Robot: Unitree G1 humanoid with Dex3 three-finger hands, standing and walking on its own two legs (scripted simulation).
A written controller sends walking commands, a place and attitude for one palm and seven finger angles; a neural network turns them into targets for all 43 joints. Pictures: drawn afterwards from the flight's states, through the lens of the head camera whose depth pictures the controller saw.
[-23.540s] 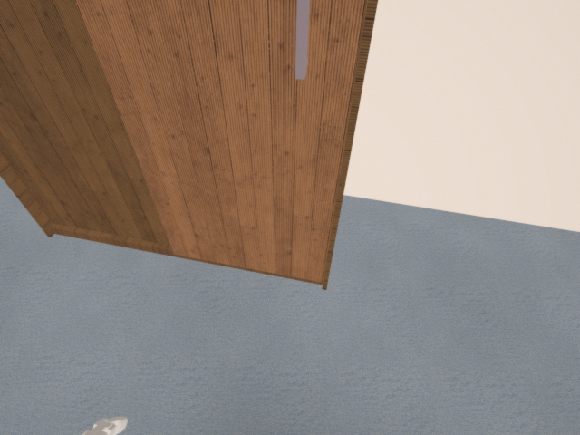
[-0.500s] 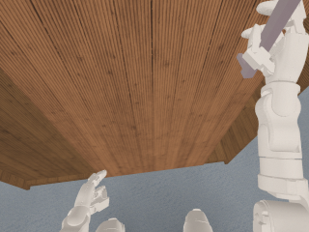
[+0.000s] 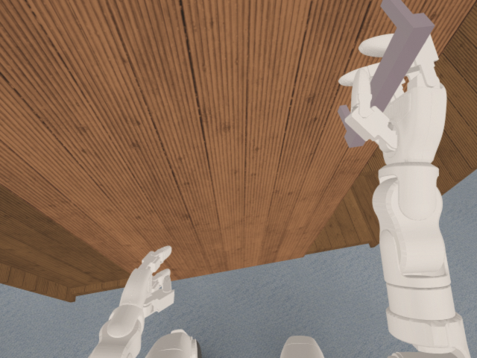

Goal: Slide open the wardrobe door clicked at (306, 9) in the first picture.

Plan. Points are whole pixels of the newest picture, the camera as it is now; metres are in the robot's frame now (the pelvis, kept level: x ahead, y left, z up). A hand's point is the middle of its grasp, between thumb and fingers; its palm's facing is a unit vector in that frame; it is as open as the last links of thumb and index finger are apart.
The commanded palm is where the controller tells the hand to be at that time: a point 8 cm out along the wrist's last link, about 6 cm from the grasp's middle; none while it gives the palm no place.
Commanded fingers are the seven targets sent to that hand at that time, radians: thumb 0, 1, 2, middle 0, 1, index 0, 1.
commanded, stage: step sideways, sliding the door along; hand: right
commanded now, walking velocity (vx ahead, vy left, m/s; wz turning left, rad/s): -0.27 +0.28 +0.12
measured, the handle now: (371, 81) +0.39 -0.19 +0.22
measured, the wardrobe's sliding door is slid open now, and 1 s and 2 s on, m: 0.31 0.51 0.51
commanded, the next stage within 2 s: stop walking and hold the door there in 0.88 s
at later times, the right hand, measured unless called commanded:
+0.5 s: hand (210, 138) +0.33 +0.00 +0.21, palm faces -0.04 +0.99 -0.11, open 6.3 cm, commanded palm +0.32 -0.03 +0.20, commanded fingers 0.00 -0.90 -0.90 0.45 1.40 0.45 1.40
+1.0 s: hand (170, 135) +0.34 +0.04 +0.22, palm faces +0.29 +0.96 -0.03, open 6.1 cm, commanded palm +0.30 +0.01 +0.18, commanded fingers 0.00 -0.90 -0.90 0.45 1.40 0.45 1.40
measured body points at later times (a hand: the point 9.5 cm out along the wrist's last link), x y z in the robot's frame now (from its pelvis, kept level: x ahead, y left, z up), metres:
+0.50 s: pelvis -0.05 +0.10 +0.02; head +0.03 +0.09 +0.46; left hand +0.10 +0.33 -0.09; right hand +0.33 -0.05 +0.22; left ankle -0.04 +0.30 -0.66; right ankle -0.01 -0.04 -0.73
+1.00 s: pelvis -0.08 +0.25 +0.00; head -0.01 +0.21 +0.44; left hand +0.09 +0.48 -0.10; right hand +0.31 -0.01 +0.22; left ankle -0.10 +0.41 -0.61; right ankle -0.03 +0.14 -0.73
